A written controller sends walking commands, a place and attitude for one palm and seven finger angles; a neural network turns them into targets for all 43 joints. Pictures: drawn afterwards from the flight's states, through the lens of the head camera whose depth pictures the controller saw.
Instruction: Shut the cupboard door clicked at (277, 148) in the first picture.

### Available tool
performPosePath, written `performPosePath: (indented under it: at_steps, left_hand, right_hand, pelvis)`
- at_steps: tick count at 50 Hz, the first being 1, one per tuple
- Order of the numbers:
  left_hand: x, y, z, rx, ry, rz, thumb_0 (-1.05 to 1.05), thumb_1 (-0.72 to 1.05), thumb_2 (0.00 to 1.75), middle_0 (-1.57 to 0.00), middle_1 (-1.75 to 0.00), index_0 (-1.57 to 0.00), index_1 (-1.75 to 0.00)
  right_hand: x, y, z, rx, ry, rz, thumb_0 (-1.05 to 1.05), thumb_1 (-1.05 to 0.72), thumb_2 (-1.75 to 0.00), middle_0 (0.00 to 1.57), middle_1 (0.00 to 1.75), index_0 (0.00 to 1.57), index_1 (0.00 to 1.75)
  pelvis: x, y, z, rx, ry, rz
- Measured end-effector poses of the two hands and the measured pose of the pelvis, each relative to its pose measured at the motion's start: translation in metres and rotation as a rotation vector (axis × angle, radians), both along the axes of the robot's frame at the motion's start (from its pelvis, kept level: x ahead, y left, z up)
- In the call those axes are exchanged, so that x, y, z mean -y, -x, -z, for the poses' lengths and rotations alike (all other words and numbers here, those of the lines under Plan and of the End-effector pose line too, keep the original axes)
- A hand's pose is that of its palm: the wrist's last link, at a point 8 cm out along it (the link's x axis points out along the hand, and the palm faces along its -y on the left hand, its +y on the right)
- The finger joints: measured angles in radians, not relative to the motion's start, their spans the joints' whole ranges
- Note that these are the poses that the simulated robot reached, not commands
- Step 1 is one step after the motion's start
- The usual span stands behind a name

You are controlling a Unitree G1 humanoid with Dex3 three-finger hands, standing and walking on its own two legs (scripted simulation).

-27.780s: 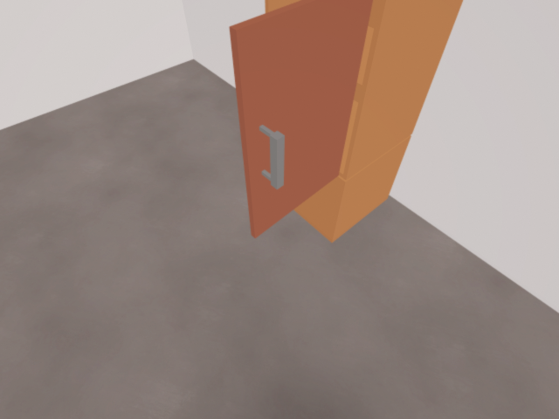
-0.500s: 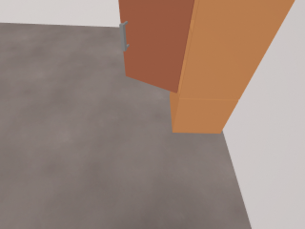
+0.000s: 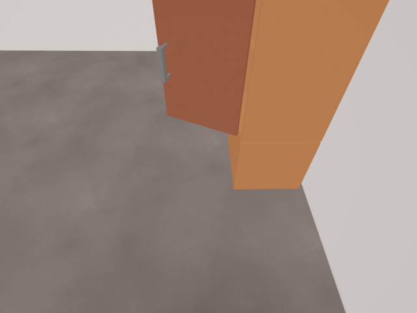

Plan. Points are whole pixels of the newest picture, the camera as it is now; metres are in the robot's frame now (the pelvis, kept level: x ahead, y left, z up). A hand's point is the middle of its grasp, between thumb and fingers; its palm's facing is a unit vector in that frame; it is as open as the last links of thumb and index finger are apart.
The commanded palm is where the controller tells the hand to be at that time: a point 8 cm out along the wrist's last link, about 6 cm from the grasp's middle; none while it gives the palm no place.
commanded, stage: let the arm hang, fingers relaxed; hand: left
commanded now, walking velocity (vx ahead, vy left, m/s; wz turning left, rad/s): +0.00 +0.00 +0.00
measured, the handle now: (164, 62) +1.05 +0.24 -0.04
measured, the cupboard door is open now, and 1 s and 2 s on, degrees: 65 65 65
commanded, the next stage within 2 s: look to check the result in 0.06 s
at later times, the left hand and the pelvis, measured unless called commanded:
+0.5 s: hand out of the picture +0.02 +0.20 -0.17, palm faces +0.02 -0.97 -0.25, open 7.4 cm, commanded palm none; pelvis +0.02 +0.00 +0.00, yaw +0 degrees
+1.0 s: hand out of the picture +0.06 +0.20 -0.18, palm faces +0.10 -0.96 -0.26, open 7.4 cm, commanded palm none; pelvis +0.02 -0.01 -0.01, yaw +5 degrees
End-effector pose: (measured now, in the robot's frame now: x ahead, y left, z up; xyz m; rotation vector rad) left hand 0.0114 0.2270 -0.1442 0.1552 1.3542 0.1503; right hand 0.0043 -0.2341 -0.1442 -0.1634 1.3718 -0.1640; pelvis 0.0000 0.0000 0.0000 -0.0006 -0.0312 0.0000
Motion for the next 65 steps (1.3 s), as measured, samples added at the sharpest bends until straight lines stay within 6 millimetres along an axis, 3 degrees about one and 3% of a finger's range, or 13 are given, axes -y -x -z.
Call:
performPosePath:
  at_steps: [8, 19, 35, 45, 53, 60, 65]
  left_hand:
    - [0.001, 0.002, 0.001, -0.029, 0.005, -0.006, 0.01, 0.9, 0.9, -0.2, -0.3, -0.2, -0.3]
    - [-0.015, 0.002, -0.004, -0.05, -0.038, -0.014, 0.01, 0.9, 0.9, -0.2, -0.3, -0.2, -0.3]
    - [-0.025, -0.03, -0.009, 0.002, -0.063, 0.002, 0.01, 0.9, 0.9, -0.2, -0.3, -0.2, -0.3]
    - [-0.023, -0.045, -0.008, 0.036, -0.074, -0.02, 0.01, 0.9, 0.9, -0.2, -0.3, -0.2, -0.3]
    - [-0.022, -0.025, 0.006, 0.055, -0.061, -0.12, 0.01, 0.9, 0.9, -0.2, -0.3, -0.2, -0.3]
    - [-0.042, 0.005, 0.034, 0.028, -0.026, -0.22, 0.01, 0.9, 0.9, -0.2, -0.3, -0.2, -0.3]
    - [-0.058, 0.008, 0.021, 0.028, -0.042, -0.255, 0.01, 0.9, 0.9, -0.2, -0.3, -0.2, -0.3]
  right_hand:
    - [0.004, -0.001, -0.002, -0.02, 0.013, 0.003, 0.01, -0.91, -0.89, 0.2, 0.3, 0.2, 0.3]
    - [0.009, -0.019, -0.003, -0.006, 0.02, -0.012, 0.01, -0.91, -0.89, 0.2, 0.3, 0.2, 0.3]
    - [0.025, -0.057, -0.008, 0.055, 0.051, -0.042, 0.01, -0.91, -0.89, 0.2, 0.3, 0.2, 0.3]
    - [0.029, -0.068, -0.006, 0.053, 0.055, -0.064, 0.01, -0.91, -0.89, 0.19, 0.3, 0.2, 0.3]
    - [0.013, -0.07, 0.009, -0.01, 0.024, -0.124, 0.01, -0.91, -0.89, 0.19, 0.3, 0.2, 0.3]
    - [-0.015, -0.099, 0.013, 0.036, 0.045, -0.217, 0.01, -0.91, -0.89, 0.2, 0.3, 0.2, 0.3]
    - [-0.028, -0.107, 0.004, 0.05, 0.055, -0.279, 0.01, -0.91, -0.89, 0.2, 0.3, 0.2, 0.3]
  pelvis:
    - [0.001, -0.005, -0.001, -0.004, 0.001, -0.001]
    - [0.001, -0.012, -0.001, -0.005, 0.001, -0.003]
    - [0.003, -0.023, -0.002, -0.008, -0.002, -0.006]
    - [0.006, -0.027, 0.0, -0.016, -0.006, -0.038]
    - [0.004, -0.02, 0.014, -0.008, 0.017, -0.131]
    - [-0.019, -0.017, 0.031, -0.009, 0.014, -0.229]
    - [-0.027, -0.008, 0.02, -0.038, 0.025, -0.273]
